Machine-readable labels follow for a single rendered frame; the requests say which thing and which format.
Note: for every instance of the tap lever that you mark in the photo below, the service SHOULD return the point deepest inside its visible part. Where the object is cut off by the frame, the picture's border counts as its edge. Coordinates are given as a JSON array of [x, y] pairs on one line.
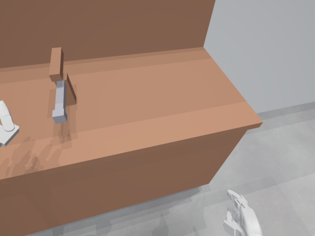
[[59, 115]]

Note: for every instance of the left robot hand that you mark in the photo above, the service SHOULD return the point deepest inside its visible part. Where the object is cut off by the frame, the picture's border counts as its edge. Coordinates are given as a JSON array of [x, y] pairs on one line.
[[8, 130]]

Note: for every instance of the right robot hand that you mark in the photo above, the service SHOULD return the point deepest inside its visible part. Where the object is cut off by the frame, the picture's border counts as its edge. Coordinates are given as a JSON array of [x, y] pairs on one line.
[[246, 222]]

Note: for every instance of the counter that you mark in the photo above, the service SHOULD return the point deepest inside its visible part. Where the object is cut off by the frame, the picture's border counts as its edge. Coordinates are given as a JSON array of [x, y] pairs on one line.
[[149, 112]]

